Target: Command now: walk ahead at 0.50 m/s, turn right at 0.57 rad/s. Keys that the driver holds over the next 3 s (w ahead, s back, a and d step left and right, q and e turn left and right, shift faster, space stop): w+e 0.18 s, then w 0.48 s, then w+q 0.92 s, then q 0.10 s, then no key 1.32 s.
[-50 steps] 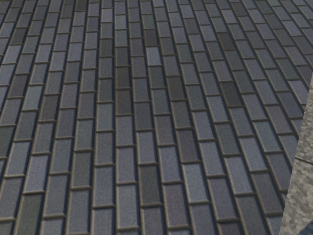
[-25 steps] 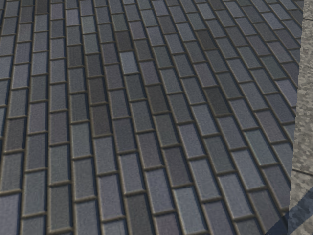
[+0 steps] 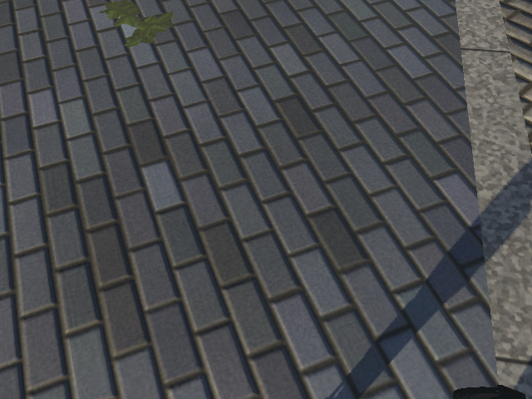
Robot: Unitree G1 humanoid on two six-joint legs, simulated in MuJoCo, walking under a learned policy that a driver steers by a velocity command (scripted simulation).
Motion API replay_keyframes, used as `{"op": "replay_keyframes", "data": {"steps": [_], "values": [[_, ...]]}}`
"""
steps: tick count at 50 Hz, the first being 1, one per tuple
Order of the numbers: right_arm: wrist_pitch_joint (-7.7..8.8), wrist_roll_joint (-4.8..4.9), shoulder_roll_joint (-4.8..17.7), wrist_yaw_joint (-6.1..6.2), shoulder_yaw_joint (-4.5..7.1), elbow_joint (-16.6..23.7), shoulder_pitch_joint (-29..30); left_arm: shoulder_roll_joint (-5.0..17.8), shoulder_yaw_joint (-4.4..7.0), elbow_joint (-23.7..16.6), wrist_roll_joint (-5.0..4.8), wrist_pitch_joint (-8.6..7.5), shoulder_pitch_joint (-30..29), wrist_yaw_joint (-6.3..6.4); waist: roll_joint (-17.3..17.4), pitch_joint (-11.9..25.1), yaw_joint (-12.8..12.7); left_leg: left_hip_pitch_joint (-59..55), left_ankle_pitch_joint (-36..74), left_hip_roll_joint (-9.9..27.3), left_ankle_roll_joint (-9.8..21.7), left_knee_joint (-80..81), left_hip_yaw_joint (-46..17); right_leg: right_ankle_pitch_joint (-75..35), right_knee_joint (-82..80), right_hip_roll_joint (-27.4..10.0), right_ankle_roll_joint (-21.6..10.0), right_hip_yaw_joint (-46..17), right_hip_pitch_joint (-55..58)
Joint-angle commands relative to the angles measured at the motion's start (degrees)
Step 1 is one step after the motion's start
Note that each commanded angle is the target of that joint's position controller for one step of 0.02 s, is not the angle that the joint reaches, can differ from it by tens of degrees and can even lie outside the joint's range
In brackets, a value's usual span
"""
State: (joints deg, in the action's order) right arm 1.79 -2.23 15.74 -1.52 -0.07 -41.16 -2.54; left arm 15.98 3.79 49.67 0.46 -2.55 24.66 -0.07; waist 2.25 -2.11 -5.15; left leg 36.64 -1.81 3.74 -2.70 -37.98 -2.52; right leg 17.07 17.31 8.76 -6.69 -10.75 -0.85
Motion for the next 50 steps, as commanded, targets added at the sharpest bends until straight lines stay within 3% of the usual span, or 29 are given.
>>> {"op": "replay_keyframes", "data": {"steps": [1, 3, 4, 5, 6, 7, 8, 9, 11, 12, 16, 21, 25, 27, 28, 29, 30, 31, 32, 33, 34, 35, 36, 38, 41, 46, 50], "values": [[1.74, 0.43, 5.6, 0.14, 1.17, 6.1, 5.7, 10.2, 2.45, -2.8, 0.46, -0.40, 1.5, 0.96, -6.9, 0.2, 1.1, -4.6, -1.9, -3.1, 1.4, 5.8, 0.7, -31.9, 2.0, -15.3, -4.4, -11.7, 0.4], [2.31, 0.71, 8.1, 1.00, 2.21, 3.3, -4.0, 11.3, 2.61, -3.9, 0.58, -0.69, -2.3, 0.79, -7.0, 3.7, 5.8, -19.4, -6.7, -5.7, 3.4, 9.2, 1.3, -40.1, 9.6, -13.9, -1.9, -11.6, -3.0], [3.06, 0.42, 9.9, 1.75, 2.96, 1.5, -11.7, 10.9, 2.42, -4.0, 0.00, -1.12, -3.1, 0.18, -4.0, 8.0, 10.0, -30.7, -5.3, -3.8, 5.0, 12.8, 0.1, -39.3, 20.2, -10.4, -0.4, -8.8, -6.3], [3.45, -0.89, 13.8, 2.91, 3.99, 1.1, -20.8, 6.6, 1.17, -5.5, -0.70, -1.74, -2.3, -0.30, 2.1, 16.7, 12.7, -44.1, -18.4, 9.1, 7.7, 14.4, -12.4, -23.7, 35.6, -7.1, 0.7, -4.4, -13.0], [2.51, -1.50, 18.3, 3.14, 5.12, 1.6, -19.5, 1.8, 0.17, -7.0, -2.04, -1.42, 5.4, -0.26, 15.8, 21.8, 7.6, -55.6, -21.4, 23.3, 14.6, 20.2, -38.9, 16.0, 50.0, 1.5, 2.6, 2.5, -30.8], [1.72, -0.49, 13.5, 2.77, 4.91, 1.8, -16.4, 7.2, 0.56, -5.2, 0.25, -0.40, 4.0, 0.42, 7.0, 16.2, 6.8, -49.3, -29.1, 21.7, 15.0, 21.4, -41.7, 12.1, 55.3, -4.6, 1.9, 3.3, -36.5], [1.73, 0.00, 8.3, 2.53, 3.65, 2.5, -13.0, 8.2, 0.96, -5.2, 0.77, -0.07, -0.9, -0.05, 0.6, 8.5, 6.9, -41.0, -26.9, 18.4, 13.5, 22.6, -31.3, 6.1, 54.5, -6.8, 2.1, 3.9, -35.8], [1.85, -0.07, 6.0, 2.25, 3.02, 2.1, -11.2, 7.2, 0.84, -5.6, 0.74, 0.08, -3.4, -0.60, -1.0, 4.6, 6.2, -35.6, -18.5, 15.3, 12.2, 23.8, -22.8, 2.8, 52.3, -8.5, 2.6, 4.7, -34.6], [2.59, 0.24, 4.7, 2.13, 2.54, 0.2, -12.7, 5.5, 0.58, -5.6, 1.69, 1.06, -4.4, -1.84, 2.8, 1.7, 5.3, -30.0, -7.0, 9.9, 9.9, 25.9, -12.0, 0.8, 49.4, -10.0, 3.1, 5.2, -31.7], [3.31, 0.54, 5.4, 1.82, 2.74, -0.6, -13.7, 4.7, 0.36, -5.7, 1.65, 1.47, -3.3, -2.16, 5.1, 2.6, 4.6, -29.6, -1.7, 10.4, 10.8, 25.7, -10.5, 0.6, 49.0, -9.6, 3.4, 5.5, -30.7], [4.80, 1.13, 5.5, 0.89, 3.07, -3.1, -16.6, 3.5, -0.31, -7.2, 1.99, 1.74, -8.7, -2.71, 3.5, 1.1, 4.7, -30.8, 5.7, 10.3, 12.8, 28.3, -4.9, -3.5, 44.5, -9.6, 4.2, 4.9, -35.9], [4.26, 1.45, 5.7, 0.66, 3.14, -5.9, -19.4, 1.2, -2.15, -10.7, 1.84, 0.93, -20.5, -3.50, 3.1, -0.7, 6.6, -30.3, 9.4, 7.3, 11.9, 29.6, 2.7, -12.5, 26.7, -10.3, 5.3, 10.4, -33.7], [3.60, 1.45, 7.3, 0.87, 3.53, -8.9, -23.9, 1.6, -2.80, -12.1, 1.70, 0.43, -25.6, -3.25, 3.4, -1.5, 7.9, -34.3, 13.8, 9.5, 11.7, 27.7, 2.6, -11.1, 18.2, -10.3, 3.4, 14.3, -29.5], [2.98, 1.36, 8.2, 1.11, 3.72, -10.0, -24.4, 2.4, -2.60, -11.8, 1.91, 0.09, -24.6, -2.67, 3.5, -1.0, 6.9, -37.2, 21.9, 10.5, 11.2, 23.8, 2.9, -7.3, 15.4, -8.9, 1.6, 15.2, -26.2], [2.69, 1.45, 8.5, 1.23, 3.76, -10.5, -24.3, 2.9, -2.27, -10.6, 2.13, -0.23, -21.1, -2.29, 3.3, 0.8, 5.1, -37.9, 29.3, 10.0, 10.7, 18.6, 3.8, -6.3, 13.1, -7.3, 0.6, 15.9, -21.1], [2.34, 1.77, 8.1, 1.32, 3.56, -10.9, -24.2, 3.7, -1.68, -7.8, 2.58, -0.81, -13.5, -1.80, 1.5, 4.9, 1.6, -36.3, 32.4, 8.1, 9.6, 9.3, 6.0, -8.1, 9.2, -5.8, -0.8, 16.4, -11.0], [2.41, 1.92, 6.8, 1.37, 3.00, -9.9, -23.7, 6.7, -0.51, -4.9, 3.47, -1.28, -4.0, -1.08, -0.9, 11.0, -2.1, -27.8, 22.0, 5.9, 8.4, -2.9, 7.4, -6.2, 9.1, -11.4, -3.0, 10.2, 3.1], [2.63, 3.21, 0.6, 0.67, 1.44, -6.5, -26.9, 13.6, 1.37, -4.3, 4.17, -1.13, 2.7, -0.17, -14.1, 20.0, -2.4, -7.2, -9.2, -2.1, 5.4, -25.2, 10.3, -1.7, 6.7, -30.1, -10.3, -16.2, 22.3], [2.25, 1.68, 5.8, 1.25, 3.07, -7.2, -24.8, 12.7, 1.54, -3.8, 1.31, -0.39, 2.4, 0.03, -11.1, 19.9, -2.5, 0.1, -28.3, -5.2, 5.8, -33.4, 3.3, -4.5, 0.2, -32.9, -11.8, -27.4, 19.6], [2.07, 1.36, 6.6, 1.24, 3.62, -6.2, -20.6, 10.5, 0.94, -3.8, 0.39, -0.31, -2.8, 0.07, -7.7, 10.3, 0.1, 3.2, -23.9, -1.9, 6.4, -34.3, 0.7, -5.6, -0.2, -29.6, -10.3, -17.5, 12.3], [2.28, 1.81, 5.0, 0.93, 3.18, -6.2, -19.5, 6.7, 0.01, -4.2, 0.60, -0.70, -6.8, -0.13, -6.0, 5.4, 2.1, 1.6, -20.1, -0.2, 6.6, -31.2, 0.3, -8.6, -2.3, -27.3, -8.4, -10.8, 4.6], [1.84, 1.88, 4.0, 0.80, 3.13, -7.0, -19.8, 4.5, -0.58, -4.1, 0.64, -1.22, -9.0, -0.25, -5.9, 2.4, 3.9, -1.4, -18.2, 1.0, 6.4, -27.8, 0.2, -10.8, -4.6, -24.6, -5.9, -5.2, -1.1], [0.97, 1.11, 3.3, 0.60, 3.09, -7.9, -21.3, 3.1, -0.97, -3.7, 0.46, -1.65, -10.1, -0.13, -7.0, 1.0, 5.6, -4.6, -16.9, 1.5, 5.8, -25.8, 0.1, -11.6, -6.5, -22.8, -4.2, -1.3, -5.6], [-0.24, 0.55, 2.2, -0.15, 3.17, -8.8, -22.1, 2.8, -0.98, -2.8, 0.66, -2.83, -9.3, -0.04, -7.0, 0.8, 6.5, -6.4, -13.9, 0.9, 5.3, -25.8, 0.2, -15.1, -8.9, -21.7, -3.8, 2.7, -8.0], [-0.81, 0.70, 1.8, -0.71, 3.55, -7.3, -16.6, 3.7, -0.57, -0.9, 0.51, -3.80, -6.8, 0.05, -6.0, -1.5, 6.3, -0.8, -7.6, 1.4, 4.6, -23.0, -0.4, -17.6, -11.4, -21.4, -3.4, 7.9, -6.9], [-0.49, 0.63, 0.3, -1.22, 2.94, -4.3, -6.9, 3.2, -0.85, 0.9, 0.40, -3.98, -4.5, 0.36, -5.6, -3.3, 4.6, 1.6, 2.2, 0.8, 4.3, -10.3, 2.4, -23.3, -11.3, -20.1, -2.1, 15.4, -4.1], [-0.27, 0.28, -0.2, -1.88, 2.20, -1.1, 0.5, 4.2, -0.76, 3.2, 0.54, -3.60, -0.4, 1.22, -5.2, -4.5, 2.3, 0.8, 2.4, -0.3, 6.2, -0.9, 7.1, -30.6, -9.1, -21.9, -1.5, 18.8, 2.1]]}}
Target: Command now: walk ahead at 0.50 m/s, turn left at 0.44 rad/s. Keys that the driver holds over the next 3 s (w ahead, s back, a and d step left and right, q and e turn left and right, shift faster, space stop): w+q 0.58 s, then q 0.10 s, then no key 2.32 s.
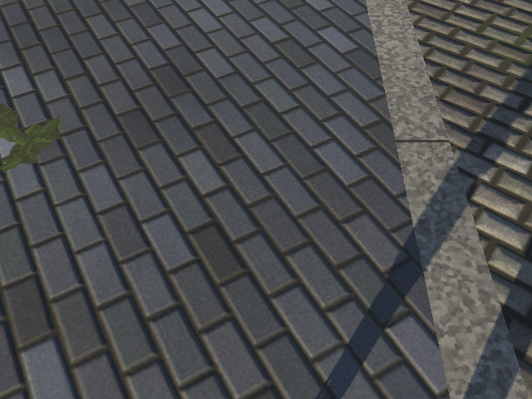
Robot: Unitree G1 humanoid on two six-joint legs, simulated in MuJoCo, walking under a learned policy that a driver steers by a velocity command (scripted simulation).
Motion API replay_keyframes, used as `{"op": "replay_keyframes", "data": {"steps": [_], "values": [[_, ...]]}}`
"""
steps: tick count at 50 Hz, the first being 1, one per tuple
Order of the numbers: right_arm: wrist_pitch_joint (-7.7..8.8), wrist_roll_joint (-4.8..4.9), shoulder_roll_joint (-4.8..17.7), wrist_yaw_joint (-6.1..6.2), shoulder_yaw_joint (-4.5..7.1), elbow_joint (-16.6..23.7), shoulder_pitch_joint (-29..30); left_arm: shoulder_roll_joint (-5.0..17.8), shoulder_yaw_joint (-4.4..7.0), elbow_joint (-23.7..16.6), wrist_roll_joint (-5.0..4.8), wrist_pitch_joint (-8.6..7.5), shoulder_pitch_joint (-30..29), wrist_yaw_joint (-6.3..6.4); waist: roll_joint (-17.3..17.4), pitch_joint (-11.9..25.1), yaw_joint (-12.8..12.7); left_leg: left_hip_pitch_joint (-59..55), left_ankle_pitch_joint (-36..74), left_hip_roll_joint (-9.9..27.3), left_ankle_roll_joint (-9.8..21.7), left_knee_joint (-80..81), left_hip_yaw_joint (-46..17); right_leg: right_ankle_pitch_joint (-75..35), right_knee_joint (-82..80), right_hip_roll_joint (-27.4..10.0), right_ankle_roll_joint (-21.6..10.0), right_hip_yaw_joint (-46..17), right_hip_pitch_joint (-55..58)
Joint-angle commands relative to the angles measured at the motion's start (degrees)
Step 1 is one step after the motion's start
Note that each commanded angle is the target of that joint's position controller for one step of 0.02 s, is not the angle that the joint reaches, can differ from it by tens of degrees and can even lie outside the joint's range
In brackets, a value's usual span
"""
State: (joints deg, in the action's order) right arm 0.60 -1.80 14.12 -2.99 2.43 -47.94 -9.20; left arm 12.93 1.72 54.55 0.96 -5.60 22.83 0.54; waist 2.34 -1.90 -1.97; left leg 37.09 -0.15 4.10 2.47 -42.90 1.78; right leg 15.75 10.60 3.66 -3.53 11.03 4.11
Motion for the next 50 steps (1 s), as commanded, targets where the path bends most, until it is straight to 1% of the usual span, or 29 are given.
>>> {"op": "replay_keyframes", "data": {"steps": [1, 3, 5, 6, 7, 8, 9, 10, 11, 12, 13, 15, 17, 22, 27, 29, 30, 31, 32, 33, 34, 35, 36, 37, 38, 40, 42, 46, 50], "values": [[0.97, -0.21, 1.6, -0.49, -0.29, 6.2, 7.8, 7.6, 1.38, -1.1, 0.16, -0.32, 2.1, 0.80, -5.4, -4.6, -0.9, 0.0, -1.0, -1.2, 1.9, 5.5, 3.7, -32.6, -0.9, -17.4, -4.3, -2.4, -0.6], [0.94, -0.29, 2.2, -0.34, -0.02, 6.4, 6.7, 8.7, 1.55, -0.8, 0.39, 0.18, 1.7, 1.20, -6.2, -3.1, 0.4, -3.6, -6.0, -3.8, 4.1, 7.4, 5.8, -47.3, 4.8, -18.0, -3.5, -0.4, 2.7], [0.93, -0.49, 3.7, 0.18, 0.78, 5.0, 0.8, 10.4, 1.99, -0.7, 0.69, 0.98, 0.8, 1.55, -7.7, 1.2, 3.3, -11.2, -12.4, -7.8, 6.8, 8.1, 7.8, -62.5, 16.6, -18.3, -3.0, 1.3, 4.2], [1.28, -0.69, 5.0, 0.45, 1.59, 3.3, -5.4, 11.2, 2.21, -0.9, 0.72, 1.54, 0.7, 1.58, -7.5, 4.9, 5.8, -18.8, -13.5, -9.6, 8.4, 10.6, 7.3, -61.2, 26.6, -18.1, -2.7, 1.6, 2.3], [1.62, -1.35, 7.9, 1.07, 3.00, 0.6, -14.5, 11.3, 2.22, -2.0, 0.47, 1.71, -0.5, 1.43, -4.8, 9.7, 10.4, -32.6, -12.9, -7.4, 11.2, 14.7, 2.1, -49.5, 41.2, -16.8, -1.3, 2.3, -6.8], [1.33, -1.57, 15.4, 2.03, 5.28, 0.7, -17.9, 5.6, 0.95, -5.6, -0.75, 1.17, 1.9, 0.37, 7.8, 16.6, 8.9, -52.3, -13.6, 10.1, 19.4, 15.3, -24.3, -11.2, 64.1, -8.9, 1.9, 2.5, -30.1], [0.73, 0.71, 16.3, 1.90, 5.47, 1.4, -16.8, 8.2, 1.68, -7.8, -0.15, 0.54, -2.6, -0.16, 5.6, 19.9, 8.8, -56.0, -9.4, 16.3, 23.7, 24.5, -45.8, 14.5, 74.1, -0.9, 2.8, -9.1, -42.2], [0.38, 1.44, 15.2, 2.30, 5.25, 0.8, -14.0, 8.0, 1.57, -9.4, 0.15, -0.03, -8.1, -0.49, 0.7, 11.3, 8.2, -50.2, -8.8, 14.3, 21.3, 25.7, -35.9, 8.7, 72.8, -5.4, 2.3, -13.8, -47.6], [0.41, 1.54, 11.8, 2.58, 4.43, 0.9, -11.0, 7.5, 1.21, -9.7, -0.23, -0.65, -8.3, -0.61, -2.1, 5.1, 5.9, -41.6, -5.3, 12.5, 18.7, 27.2, -29.5, 4.0, 67.3, -7.7, 2.2, -13.1, -46.0], [0.61, 1.48, 9.5, 2.72, 3.78, 1.1, -8.4, 7.3, 1.33, -9.1, 0.09, -0.42, -7.6, -0.54, -4.1, 1.4, 3.3, -34.8, -0.4, 9.2, 16.0, 28.3, -24.5, 2.8, 62.2, -9.3, 2.6, -13.0, -42.7], [0.91, 1.88, 8.0, 2.92, 3.28, 1.3, -6.5, 7.0, 1.26, -9.0, 1.12, 0.67, -6.5, -0.51, -3.5, 0.3, 1.2, -29.8, 3.0, 6.4, 14.5, 29.3, -20.5, 2.5, 58.9, -10.1, 3.5, -13.0, -38.9], [2.06, 1.94, 7.8, 2.71, 3.06, 1.5, -6.5, 6.0, 1.14, -9.0, 2.03, 2.73, -5.2, -0.90, -2.0, 1.7, 0.0, -26.6, 8.2, 3.7, 14.3, 29.8, -17.2, 1.9, 55.6, -10.1, 5.0, -12.2, -35.4], [2.65, 1.86, 9.5, 2.60, 3.49, 1.2, -8.1, 5.5, 1.05, -10.2, 1.92, 3.59, -7.4, -1.19, -1.3, 1.6, 0.1, -25.3, 8.3, 2.2, 14.0, 30.7, -15.8, -1.2, 51.2, -10.1, 6.1, -11.2, -36.5], [2.39, 1.75, 9.9, 2.66, 3.73, 0.5, -13.7, 5.6, 0.80, -14.4, 1.45, 3.63, -19.4, -1.46, 1.0, -0.5, 4.7, -29.6, 4.8, 1.0, 11.7, 30.8, -17.8, -11.4, 36.9, -9.2, 7.3, -11.2, -42.2], [2.15, 0.99, 10.8, 3.22, 3.95, 0.5, -17.3, 6.1, 0.27, -17.5, 0.74, 2.67, -26.7, -1.86, 1.6, -0.3, 7.4, -35.8, 10.7, 2.3, 10.9, 26.5, -20.8, -13.3, 26.9, -6.2, 6.3, -11.6, -41.2], [2.22, 0.73, 11.6, 3.66, 4.15, 1.3, -15.8, 7.3, 0.47, -17.9, 0.53, 2.18, -25.3, -1.77, 2.2, 0.0, 5.9, -35.7, 12.2, 3.2, 9.4, 24.2, -22.8, -11.3, 22.9, -5.3, 5.1, -12.7, -36.0], [2.17, 0.64, 12.0, 3.82, 4.28, 1.8, -13.9, 8.1, 0.75, -17.1, 0.50, 1.85, -22.0, -1.47, 2.5, 0.0, 4.1, -34.0, 16.2, 2.7, 7.8, 21.5, -22.7, -9.4, 20.5, -4.2, 4.3, -12.8, -30.7], [2.25, 0.67, 12.4, 3.78, 4.39, 2.2, -12.6, 9.3, 1.27, -15.5, 0.58, 1.39, -16.8, -0.88, 2.2, 1.9, 1.9, -32.6, 22.8, 1.0, 6.2, 16.2, -22.4, -8.2, 18.6, -2.4, 3.3, -12.1, -23.3], [2.60, 1.48, 12.1, 3.44, 4.30, 2.3, -11.6, 10.6, 1.78, -13.8, 1.02, 0.44, -10.0, -0.17, -0.3, 5.2, -1.8, -30.3, 24.6, -2.9, 4.2, 6.3, -19.8, -13.5, 13.7, -3.4, 2.0, -12.3, -13.6], [3.07, 2.53, 8.5, 3.17, 3.31, 4.0, -12.0, 14.3, 2.58, -13.5, 2.15, -0.36, -1.8, 0.71, -5.1, 13.3, -4.3, -22.9, 9.9, -6.5, 2.3, -8.4, -16.5, -15.8, 14.0, -15.1, -0.6, -21.9, 0.5], [2.49, 4.49, 3.1, 3.89, 2.26, 5.2, -21.3, 19.6, 3.67, -14.6, 2.47, 0.57, -2.2, 0.80, -18.8, 21.8, 0.3, -8.3, -36.4, -15.5, 0.5, -24.9, -8.7, -34.8, 14.0, -33.4, -8.8, -43.6, 13.4], [1.45, 1.63, 9.0, 4.57, 3.03, 3.2, -21.8, 15.6, 3.42, -14.7, 0.68, 1.68, -3.8, 0.50, -11.6, 20.6, 1.1, -5.6, -34.3, -10.6, 0.8, -30.4, -8.8, -36.3, 14.1, -31.4, -10.8, -47.1, 7.9], [0.93, 0.84, 9.6, 4.29, 3.41, 2.8, -17.8, 10.1, 1.90, -15.2, 0.21, 1.77, -6.8, 0.43, -6.7, 12.9, 1.4, -5.7, -30.1, -9.1, 0.2, -30.7, -8.7, -38.1, 13.2, -27.7, -9.8, -37.6, 0.4], [0.60, 0.62, 8.5, 3.80, 3.22, 3.1, -14.9, 7.0, 0.92, -14.9, 0.23, 1.75, -9.2, 0.24, -5.0, 8.5, 1.9, -6.1, -27.3, -7.5, -0.5, -28.4, -7.9, -41.4, 12.1, -24.1, -8.2, -29.6, -4.7], [0.05, 0.33, 7.5, 3.20, 3.08, 3.4, -13.4, 6.0, 0.50, -14.5, 0.20, 1.58, -9.6, 0.29, -7.7, 6.5, 2.0, -6.6, -25.7, -6.4, -1.1, -26.3, -7.8, -43.6, 10.8, -21.4, -6.9, -24.7, -7.6], [-1.31, 0.13, 6.0, 2.26, 2.73, 3.3, -14.0, 6.9, 0.66, -13.1, -0.06, 1.09, -9.3, 0.11, -10.8, 5.6, 3.1, -10.0, -23.3, -7.2, -2.3, -24.5, -7.0, -48.4, 8.9, -18.7, -6.9, -19.3, -12.2], [-1.79, 0.52, 5.4, 2.03, 2.47, 3.4, -13.8, 7.8, 0.93, -12.5, 0.10, 0.67, -9.4, -0.13, -9.9, 7.2, 4.1, -11.0, -21.7, -8.2, -2.7, -22.3, -7.1, -51.3, 8.4, -18.7, -8.1, -17.0, -12.8], [-2.48, 0.16, 3.7, 1.89, 1.14, 4.2, -9.5, 7.8, 0.75, -11.3, 0.21, 1.33, -10.7, -0.28, -10.7, 7.1, 4.4, -15.0, -17.1, -6.5, -2.9, -8.8, -4.8, -45.0, 7.3, -17.1, -7.6, -12.3, -16.2], [-2.64, 0.47, 3.7, 2.10, 0.10, 4.5, -4.9, 9.2, 1.24, -9.5, 0.20, 2.71, -8.2, -0.71, -11.8, 6.7, 2.1, -21.5, -15.6, -5.8, -2.6, 3.1, -1.7, -33.6, 8.1, -16.9, -7.5, -12.8, -17.3]]}}
Over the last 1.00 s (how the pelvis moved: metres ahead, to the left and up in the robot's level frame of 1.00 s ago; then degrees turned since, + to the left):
0.52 -0.06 0.00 -5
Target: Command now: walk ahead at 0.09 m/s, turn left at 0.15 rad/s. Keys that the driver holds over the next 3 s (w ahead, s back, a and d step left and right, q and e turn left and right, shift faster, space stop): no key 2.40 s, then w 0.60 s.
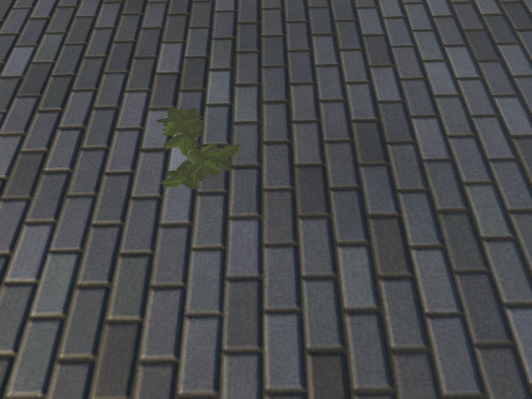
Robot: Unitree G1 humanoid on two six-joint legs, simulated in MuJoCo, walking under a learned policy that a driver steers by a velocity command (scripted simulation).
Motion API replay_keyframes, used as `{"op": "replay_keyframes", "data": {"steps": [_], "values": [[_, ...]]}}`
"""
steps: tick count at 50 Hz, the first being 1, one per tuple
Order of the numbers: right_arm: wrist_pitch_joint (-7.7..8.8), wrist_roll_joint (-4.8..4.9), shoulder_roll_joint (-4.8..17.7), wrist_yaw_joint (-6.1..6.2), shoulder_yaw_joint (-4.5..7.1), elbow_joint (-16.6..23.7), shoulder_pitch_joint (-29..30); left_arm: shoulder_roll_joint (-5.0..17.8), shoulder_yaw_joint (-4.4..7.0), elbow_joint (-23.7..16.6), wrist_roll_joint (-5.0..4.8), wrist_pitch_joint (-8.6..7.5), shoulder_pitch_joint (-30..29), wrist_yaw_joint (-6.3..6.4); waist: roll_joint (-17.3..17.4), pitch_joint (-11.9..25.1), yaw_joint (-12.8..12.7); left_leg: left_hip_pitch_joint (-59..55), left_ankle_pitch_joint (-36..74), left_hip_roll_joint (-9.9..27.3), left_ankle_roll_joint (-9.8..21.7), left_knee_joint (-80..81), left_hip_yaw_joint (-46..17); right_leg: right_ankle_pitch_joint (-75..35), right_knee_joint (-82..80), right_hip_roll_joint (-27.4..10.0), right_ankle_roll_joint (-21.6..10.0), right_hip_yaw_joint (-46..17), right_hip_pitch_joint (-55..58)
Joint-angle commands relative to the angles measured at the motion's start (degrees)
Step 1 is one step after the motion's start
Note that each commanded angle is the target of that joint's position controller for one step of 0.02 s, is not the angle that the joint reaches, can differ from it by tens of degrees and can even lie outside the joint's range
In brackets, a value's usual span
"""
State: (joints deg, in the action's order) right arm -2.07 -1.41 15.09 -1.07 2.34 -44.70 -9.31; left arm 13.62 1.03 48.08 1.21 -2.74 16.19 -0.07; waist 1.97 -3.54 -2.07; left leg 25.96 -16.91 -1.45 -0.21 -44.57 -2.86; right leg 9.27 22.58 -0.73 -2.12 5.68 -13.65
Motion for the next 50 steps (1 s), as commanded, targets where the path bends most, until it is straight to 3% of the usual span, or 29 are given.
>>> {"op": "replay_keyframes", "data": {"steps": [1, 3, 4, 5, 6, 7, 8, 9, 11, 13, 15, 19, 33, 50], "values": [[0.16, 0.06, 2.7, 0.33, 0.04, 1.1, -4.5, 8.8, 2.03, -2.6, -0.18, 0.36, -1.3, -0.11, -10.9, 8.0, 2.0, -11.9, 1.4, -0.2, 0.5, 8.0, 3.4, -22.4, -3.3, -12.7, -8.7, -8.4, 0.1], [0.91, -0.37, 2.6, 0.76, -0.33, 0.5, -4.9, 8.2, 1.83, -2.1, -0.53, 1.39, -1.5, 0.20, -7.7, 6.4, 3.4, -18.8, 6.7, 0.3, 2.0, 20.1, 2.9, -9.6, -0.4, -11.3, -5.6, -9.0, -3.8], [1.47, -0.87, 4.1, 1.23, -0.29, 0.6, -4.8, 6.6, 1.37, -2.0, -0.08, 1.61, -0.1, 0.24, -3.5, 6.3, 3.0, -22.4, 10.0, 5.1, 2.8, 24.8, -3.0, -2.8, 1.5, -9.7, -2.7, -8.7, -6.4], [2.20, -1.43, 7.6, 1.85, -0.19, 1.4, -5.1, 3.2, 0.68, -2.9, 0.46, 1.82, 2.9, 0.00, 6.2, 7.6, 0.6, -24.3, 20.8, 17.5, 4.5, 28.4, -16.7, 10.7, 9.7, -4.8, 0.3, -4.5, -8.3], [2.01, 0.39, 7.8, 2.38, -0.10, 0.8, -1.9, 1.6, 0.10, -1.3, -1.13, 3.07, 5.0, 0.63, 12.0, 6.0, 0.0, -12.7, 19.9, 19.7, 11.1, 29.2, -17.0, 17.1, 7.2, -1.0, 0.8, -3.7, -2.0], [2.15, 0.45, 5.0, 2.24, -0.74, 1.2, 0.9, 4.2, 0.54, -0.5, -1.04, 3.76, 3.9, 1.01, 8.5, 2.9, -0.3, -9.9, 13.4, 16.2, 10.5, 30.4, -15.3, 15.2, 7.0, -0.9, 1.1, -4.5, 0.2], [2.33, 0.56, 3.8, 2.31, -1.26, 0.8, 2.6, 4.1, 0.70, -0.1, -0.75, 3.85, 2.7, 1.04, 7.7, 1.9, -0.7, -9.0, 9.5, 13.1, 8.4, 30.2, -12.6, 10.1, 3.8, -0.5, 1.1, -4.4, 1.8], [2.28, 0.37, 3.3, 2.50, -1.43, 0.1, 2.7, 4.2, 0.71, 0.8, -0.61, 3.66, 2.4, 1.01, 6.7, 2.3, -0.8, -9.7, 7.0, 10.5, 6.5, 29.8, -10.5, 5.2, 1.3, -0.9, 1.5, -4.7, 3.9], [2.57, 1.15, 3.8, 2.83, -1.31, -1.6, 0.2, 4.9, 0.82, 2.0, -0.04, 3.02, 2.8, 0.82, 5.6, 3.6, -0.1, -11.4, 6.4, 8.3, 4.5, 29.2, -8.6, 0.0, -1.1, -2.9, 2.1, -6.1, 6.0], [2.61, 1.27, 3.5, 2.60, -1.13, -3.1, -1.4, 5.1, 0.80, 3.7, -0.33, 2.51, 2.9, 0.69, 0.9, 1.6, 1.0, -12.7, 5.0, 7.1, 4.0, 28.9, -7.6, 0.6, -2.1, -3.8, 2.0, -7.0, 3.4], [2.74, 1.03, 3.3, 2.68, -1.05, -4.8, -2.4, 4.0, 0.70, 4.9, -0.51, 2.45, 2.3, 0.82, -1.2, 0.8, 1.3, -13.9, 8.0, 6.9, 4.3, 27.7, -7.0, 0.3, -3.1, -4.0, 2.0, -7.4, 2.7], [3.16, 1.08, 3.1, 2.77, -0.91, -7.3, -2.7, 3.6, 0.76, 7.2, -0.51, 2.38, 1.9, 1.26, -1.9, 2.6, 1.3, -15.7, 12.9, 6.5, 4.5, 26.3, -5.9, -1.2, -3.7, -4.4, 1.6, -7.7, 4.2], [2.77, 1.07, 1.8, 3.35, -1.45, -15.4, -6.0, 2.3, 0.25, 13.7, -0.50, 2.89, 2.3, 2.06, -1.9, 0.8, 1.4, -14.9, 11.3, 5.7, 3.8, 27.4, -4.8, -0.7, -4.1, -5.0, 0.6, -8.3, 5.3], [2.50, 1.03, -1.0, 3.59, -2.13, -20.2, -9.3, -0.3, -0.58, 17.3, -0.54, 2.61, 4.0, 2.44, -2.3, -0.7, 1.9, -14.9, 9.8, 5.4, 3.1, 27.0, -3.9, 0.7, -4.7, -4.8, 0.2, -8.8, 3.5]]}}
Over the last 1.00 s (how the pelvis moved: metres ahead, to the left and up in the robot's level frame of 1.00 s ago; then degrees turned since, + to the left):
0.46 0.06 0.00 30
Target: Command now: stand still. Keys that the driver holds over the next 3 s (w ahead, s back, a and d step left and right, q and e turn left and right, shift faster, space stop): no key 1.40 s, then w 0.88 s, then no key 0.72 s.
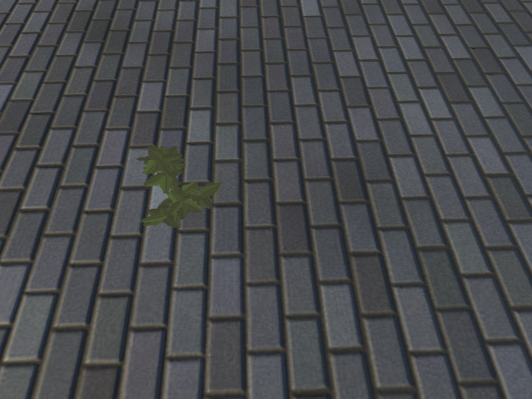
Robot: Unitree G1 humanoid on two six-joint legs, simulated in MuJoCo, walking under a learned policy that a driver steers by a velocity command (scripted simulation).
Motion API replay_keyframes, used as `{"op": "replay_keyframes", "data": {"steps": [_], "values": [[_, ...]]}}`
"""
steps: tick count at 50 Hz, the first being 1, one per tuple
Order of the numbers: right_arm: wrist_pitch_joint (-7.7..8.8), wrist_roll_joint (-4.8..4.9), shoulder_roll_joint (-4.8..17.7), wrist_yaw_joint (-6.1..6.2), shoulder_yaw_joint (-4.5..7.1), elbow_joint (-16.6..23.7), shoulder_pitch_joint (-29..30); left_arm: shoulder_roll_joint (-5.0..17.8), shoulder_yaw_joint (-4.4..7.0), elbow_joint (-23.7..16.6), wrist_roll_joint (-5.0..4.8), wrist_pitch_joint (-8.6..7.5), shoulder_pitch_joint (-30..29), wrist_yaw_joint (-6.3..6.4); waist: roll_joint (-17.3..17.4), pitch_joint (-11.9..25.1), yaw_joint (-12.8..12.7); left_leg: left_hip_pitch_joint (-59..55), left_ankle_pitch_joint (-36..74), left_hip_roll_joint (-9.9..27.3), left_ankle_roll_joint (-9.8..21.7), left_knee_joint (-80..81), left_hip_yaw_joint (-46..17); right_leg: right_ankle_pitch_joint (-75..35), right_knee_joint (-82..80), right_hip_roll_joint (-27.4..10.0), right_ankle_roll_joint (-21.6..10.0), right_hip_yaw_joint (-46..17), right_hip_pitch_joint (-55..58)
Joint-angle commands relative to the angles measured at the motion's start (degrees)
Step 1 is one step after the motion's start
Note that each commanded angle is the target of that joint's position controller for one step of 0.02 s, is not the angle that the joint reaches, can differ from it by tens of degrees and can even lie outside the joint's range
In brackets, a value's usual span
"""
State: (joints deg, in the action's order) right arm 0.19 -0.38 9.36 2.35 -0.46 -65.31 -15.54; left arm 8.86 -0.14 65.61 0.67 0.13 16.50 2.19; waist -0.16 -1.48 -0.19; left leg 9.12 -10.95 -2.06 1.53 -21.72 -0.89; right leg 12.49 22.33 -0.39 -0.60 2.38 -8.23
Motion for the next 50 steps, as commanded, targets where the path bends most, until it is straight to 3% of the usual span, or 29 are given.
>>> {"op": "replay_keyframes", "data": {"steps": [1, 22, 50], "values": [[0.23, -0.01, 4.6, 0.17, 0.66, 0.2, -3.2, 4.3, 0.57, -0.2, 0.00, -0.28, 3.8, 0.19, -0.2, -2.8, 0.0, 2.0, 3.8, 6.0, 1.4, 4.1, -5.9, -2.4, -4.5, -5.1, -1.4, -5.5, -2.0], [0.22, -0.04, 2.3, 0.33, 0.40, -1.6, -5.7, 2.5, 0.35, 0.8, -0.01, -0.59, 6.4, 0.40, 0.0, -3.4, 0.0, 2.4, 3.6, 6.1, 0.8, 3.3, -5.3, -2.0, -4.6, -4.9, -1.8, -5.9, -2.7], [0.31, -0.04, 1.0, 0.48, 0.39, -2.0, -7.6, 1.5, 0.47, 0.5, -0.06, -1.03, 8.0, 0.47, 0.2, -3.8, 0.0, 2.1, 5.1, 6.4, 0.3, 2.4, -4.8, -4.1, -4.5, -4.7, -2.3, -6.1, -2.0]]}}
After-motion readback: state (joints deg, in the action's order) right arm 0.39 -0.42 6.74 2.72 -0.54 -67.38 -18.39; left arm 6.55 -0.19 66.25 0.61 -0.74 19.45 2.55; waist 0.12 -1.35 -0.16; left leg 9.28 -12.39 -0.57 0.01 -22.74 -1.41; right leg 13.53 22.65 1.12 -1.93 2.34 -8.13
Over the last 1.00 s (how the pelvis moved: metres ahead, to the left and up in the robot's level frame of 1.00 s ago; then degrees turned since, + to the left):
0.03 0.01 0.00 0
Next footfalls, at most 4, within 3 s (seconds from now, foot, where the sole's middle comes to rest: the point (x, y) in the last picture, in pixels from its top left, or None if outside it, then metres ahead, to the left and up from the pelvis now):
1.72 left None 0.11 0.10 -0.78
2.18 right None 0.47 -0.05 -0.78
2.66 left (242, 352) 0.66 0.10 -0.78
2.94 right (320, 379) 0.58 -0.10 -0.78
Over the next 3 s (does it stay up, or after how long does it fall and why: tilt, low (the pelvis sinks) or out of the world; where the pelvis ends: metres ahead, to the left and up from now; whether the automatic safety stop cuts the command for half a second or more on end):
stays up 0.56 0.02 -0.01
